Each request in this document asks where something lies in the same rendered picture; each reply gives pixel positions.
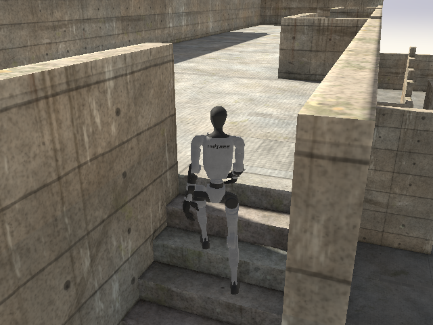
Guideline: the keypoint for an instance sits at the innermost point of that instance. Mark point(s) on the stairs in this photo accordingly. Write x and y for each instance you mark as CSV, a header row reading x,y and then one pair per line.
x,y
189,285

